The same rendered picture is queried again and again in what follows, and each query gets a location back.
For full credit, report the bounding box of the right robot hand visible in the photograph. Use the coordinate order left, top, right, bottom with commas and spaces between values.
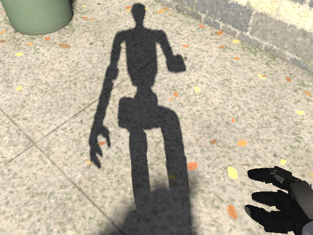
245, 165, 313, 235

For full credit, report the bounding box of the robot right forearm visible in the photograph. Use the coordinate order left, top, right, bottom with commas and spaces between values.
302, 221, 313, 235

